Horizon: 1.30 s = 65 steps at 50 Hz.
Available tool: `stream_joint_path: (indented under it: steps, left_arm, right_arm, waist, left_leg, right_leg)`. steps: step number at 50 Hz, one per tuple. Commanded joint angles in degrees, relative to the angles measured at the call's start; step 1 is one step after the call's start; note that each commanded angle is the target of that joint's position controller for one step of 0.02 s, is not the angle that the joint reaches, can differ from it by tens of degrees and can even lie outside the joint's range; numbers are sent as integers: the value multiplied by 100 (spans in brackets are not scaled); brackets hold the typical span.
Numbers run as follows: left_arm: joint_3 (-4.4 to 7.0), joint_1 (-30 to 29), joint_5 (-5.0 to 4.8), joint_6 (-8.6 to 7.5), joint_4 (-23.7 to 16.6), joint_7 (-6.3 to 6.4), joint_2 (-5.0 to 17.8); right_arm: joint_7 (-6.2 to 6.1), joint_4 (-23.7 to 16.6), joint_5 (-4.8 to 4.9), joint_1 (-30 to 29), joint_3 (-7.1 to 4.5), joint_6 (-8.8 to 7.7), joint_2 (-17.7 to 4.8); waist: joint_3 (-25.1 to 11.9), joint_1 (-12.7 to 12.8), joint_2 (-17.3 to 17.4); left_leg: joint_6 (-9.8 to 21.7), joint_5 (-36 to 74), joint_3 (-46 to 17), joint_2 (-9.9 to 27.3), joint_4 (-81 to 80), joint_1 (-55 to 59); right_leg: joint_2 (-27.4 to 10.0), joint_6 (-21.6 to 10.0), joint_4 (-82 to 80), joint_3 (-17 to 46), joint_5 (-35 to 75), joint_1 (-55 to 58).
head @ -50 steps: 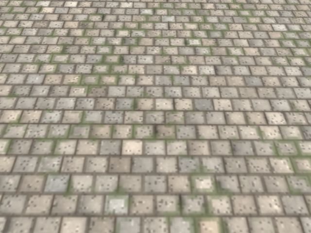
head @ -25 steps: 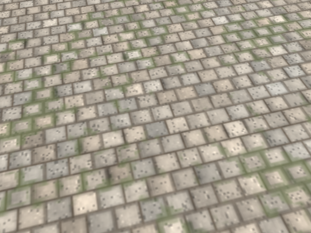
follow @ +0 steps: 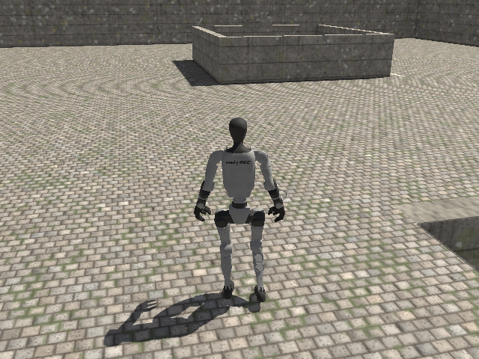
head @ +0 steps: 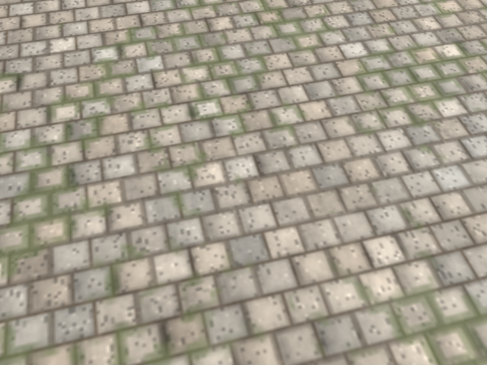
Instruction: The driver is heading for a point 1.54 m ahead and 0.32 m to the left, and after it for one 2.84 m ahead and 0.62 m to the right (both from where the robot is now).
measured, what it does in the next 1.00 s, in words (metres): steps on the spot, turning left: right foot, then left foot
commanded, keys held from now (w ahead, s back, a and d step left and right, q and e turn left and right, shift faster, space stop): q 0.50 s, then no key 0.32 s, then w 0.18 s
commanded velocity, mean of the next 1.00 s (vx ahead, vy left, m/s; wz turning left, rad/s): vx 0.05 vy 0.00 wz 0.37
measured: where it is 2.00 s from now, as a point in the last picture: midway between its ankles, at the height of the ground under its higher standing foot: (176, 353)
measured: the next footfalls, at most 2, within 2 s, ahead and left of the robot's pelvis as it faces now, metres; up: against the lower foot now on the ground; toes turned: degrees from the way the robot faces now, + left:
right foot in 0.22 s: +0.12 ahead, -0.15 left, +0.00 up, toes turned +13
left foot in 0.64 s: +0.03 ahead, +0.10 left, +0.00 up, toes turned +23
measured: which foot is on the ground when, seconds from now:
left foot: down 0.00-0.22, up 0.24-0.62, down 0.64-1.00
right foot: up 0.00-0.20, down 0.22-0.64, up 0.66-1.00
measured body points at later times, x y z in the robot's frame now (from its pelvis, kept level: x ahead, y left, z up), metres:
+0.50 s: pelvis +0.04 -0.04 +0.01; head +0.08 -0.05 +0.46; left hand +0.10 +0.26 -0.08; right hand +0.26 -0.28 -0.10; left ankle +0.00 +0.10 -0.67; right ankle +0.09 -0.16 -0.73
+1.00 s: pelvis +0.04 +0.00 +0.01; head +0.05 +0.00 +0.46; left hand +0.03 +0.30 -0.10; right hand +0.27 -0.18 -0.10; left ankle -0.01 +0.09 -0.73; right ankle +0.07 -0.13 -0.71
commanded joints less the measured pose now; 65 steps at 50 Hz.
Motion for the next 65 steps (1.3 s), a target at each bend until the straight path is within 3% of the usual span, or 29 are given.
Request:
stream_joint_path:
  steps: [1,7,10,11,12,13,14,15,17,24,29,31,32,33,34,35,36,38,42,44,47,52,53,54,55,56,57,60,65]
  left_arm:
    - [134,586,9,-7,-205,84,415]
    - [149,187,-32,-65,-353,11,470]
    - [201,478,-67,-185,-277,-69,515]
    - [280,631,-7,-197,-279,-55,796]
    - [389,501,170,-138,-363,-22,1304]
    - [383,315,367,-133,-439,-53,1244]
    - [286,-3,312,-158,-596,-30,914]
    - [235,-261,193,-164,-645,-14,701]
    - [182,-361,47,-144,-664,10,599]
    - [331,110,58,24,-555,58,937]
    - [389,53,-111,26,-465,-84,1094]
    - [331,34,-227,16,-361,-101,951]
    - [246,345,-129,-21,-243,-131,690]
    - [51,416,241,-77,-442,-219,208]
    - [163,-39,127,-65,-517,-152,534]
    - [241,-201,-26,-14,-483,-109,802]
    - [268,-151,-68,40,-404,-77,799]
    - [299,90,7,146,-214,0,785]
    - [174,270,-25,117,-85,-36,446]
    - [131,-35,-58,67,-164,-82,458]
    - [167,-195,-153,-80,-239,-134,680]
    - [141,706,-110,-363,257,-267,455]
    - [164,1138,-110,-389,396,-255,526]
    - [230,1658,-93,-412,489,-213,871]
    - [380,1776,-68,-433,503,-255,1403]
    - [291,1603,-30,-489,391,-242,1071]
    - [218,1365,-37,-530,325,-224,851]
    - [149,1133,-64,-529,244,-230,725]
    - [146,1278,-64,-456,298,-195,785]
  right_arm:
    - [-132,-489,35,-151,-324,56,-1059]
    - [-224,-611,102,-123,-381,253,-1058]
    - [-264,-680,161,-151,-364,357,-997]
    - [-273,-693,164,3,-309,371,-820]
    - [-262,-813,155,73,-245,343,-523]
    - [-235,-892,106,101,-349,255,-854]
    - [-210,-761,92,309,-462,247,-1169]
    - [-214,-602,127,480,-506,303,-1195]
    - [-253,-515,115,579,-458,438,-937]
    - [-93,-1130,163,-176,-258,446,-550]
    - [-6,-1189,133,-5,-274,481,-603]
    - [4,-1013,103,421,-300,467,-614]
    - [-43,-1003,95,556,-351,460,-860]
    - [-144,-1136,25,559,-438,463,-1455]
    - [-101,-1154,-138,534,-337,364,-1172]
    - [-59,-1108,-182,387,-284,262,-1022]
    - [-56,-1042,-124,97,-258,194,-931]
    - [-80,-1015,-12,-278,-192,153,-807]
    - [-141,-842,-18,-288,-90,142,-504]
    - [-152,-679,24,45,-168,168,-775]
    - [-159,-556,78,260,-239,151,-1021]
    - [-128,-515,201,-52,-194,97,-871]
    - [-106,-560,153,-182,-117,62,-609]
    - [-63,-729,73,-482,2,-11,-169]
    - [-65,-977,136,-632,-42,-124,-303]
    - [-63,-946,191,-668,-167,-203,-734]
    - [-14,-843,243,-442,-204,-248,-776]
    - [62,-725,128,-430,-209,-296,-654]
    - [140,-824,120,-860,-59,-302,-237]
  waist:
    - [-1194,202,790]
    - [-1032,57,953]
    - [-944,276,955]
    - [-1013,268,627]
    - [-871,74,-831]
    - [-808,47,-1558]
    - [-782,-60,-1077]
    - [-688,-148,-725]
    - [-577,-87,-611]
    - [-780,372,-971]
    - [-830,282,-1060]
    - [-842,15,-872]
    - [-1058,70,-263]
    - [-1262,292,1634]
    - [-1333,-110,1366]
    - [-1085,-121,978]
    - [-868,17,918]
    - [-690,179,895]
    - [-887,195,850]
    - [-683,-99,990]
    - [-229,-211,987]
    - [-300,363,572]
    - [-455,542,403]
    - [-550,720,-480]
    - [-252,705,-1580]
    - [71,717,-1026]
    - [170,526,-831]
    - [191,423,-529]
    - [137,546,-539]
  left_leg:
    - [1026,369,-1680,1303,-877,731]
    - [800,-1135,-2197,1172,-897,594]
    - [521,-1124,-2278,924,-524,450]
    - [250,-1623,-2032,663,-47,29]
    - [-97,-2567,-975,-127,1260,-974]
    - [-332,-3144,-443,-236,2692,-1244]
    - [-466,-2853,-549,7,3526,-1174]
    - [-570,-2522,-461,49,3873,-1184]
    - [-782,-2086,-331,127,4494,-1389]
    - [-989,-1889,280,579,2839,-948]
    - [-618,-1739,646,422,1254,201]
    - [-274,-468,710,283,-324,1210]
    - [-93,646,56,713,-547,2189]
    - [570,3205,-1695,2312,-192,3087]
    - [1537,3045,-1930,2776,-301,2293]
    - [1492,2304,-1566,2426,-469,1936]
    - [1200,1712,-1221,2065,-524,1780]
    - [957,1593,-878,1789,-583,1452]
    - [872,665,-568,1493,-676,1455]
    - [962,-1533,-981,1558,-1090,1458]
    - [1069,-2791,-1721,1909,-1430,1527]
    - [772,-2652,-1251,1497,-1063,579]
    - [545,-2527,-978,1252,-538,58]
    - [133,-2376,-186,641,913,-882]
    - [-91,-2759,489,186,2103,-1947]
    - [-118,-2884,75,529,3022,-2432]
    - [-70,-2401,-62,695,3344,-2667]
    - [-132,-1239,57,983,3229,-2703]
    - [-461,92,497,825,1785,-1667]
  right_leg:
    - [27,85,-799,25,417,343]
    - [145,67,-1961,121,898,691]
    - [118,-139,-3411,3,1560,1504]
    - [-534,-374,-3807,436,1632,2080]
    - [-1772,-1030,-4193,1797,1915,2355]
    - [-2465,-1685,-4383,2631,2657,1840]
    - [-2319,-1711,-4269,2228,2898,1751]
    - [-1919,-1435,-4128,1577,2947,1736]
    - [-1587,-1258,-3974,916,3255,1881]
    - [-1711,-1519,-3907,163,3708,2510]
    - [-1823,-1490,-3634,54,3881,2251]
    - [-1617,-1107,-3158,-181,3554,1859]
    - [-1319,-626,-2564,-547,2631,1211]
    - [-659,12,-1089,-1099,-483,-207]
    - [-465,171,-247,-456,-1242,-454]
    - [-533,166,169,-264,-1000,-396]
    - [-548,147,219,-200,-621,-437]
    - [-535,224,234,-144,-2,-227]
    - [-532,260,-856,-232,620,392]
    - [-403,175,-1414,-446,514,429]
    - [-374,-93,-1847,-458,152,142]
    - [-139,-603,-3488,-709,1314,2062]
    - [-400,-715,-3576,-349,1233,2817]
    - [-1295,-1046,-4048,923,464,3485]
    - [-2285,-1739,-4782,2685,-475,3496]
    - [-2425,-1953,-4970,2998,-862,3357]
    - [-2196,-1787,-4968,2632,-904,3393]
    - [-1734,-1428,-5137,1551,519,3336]
    - [-1182,-1303,-5245,208,2285,2620]
Over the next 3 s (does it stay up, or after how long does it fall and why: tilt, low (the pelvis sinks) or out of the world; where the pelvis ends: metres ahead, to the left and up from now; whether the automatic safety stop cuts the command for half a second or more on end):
stays up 1.02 0.24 0.01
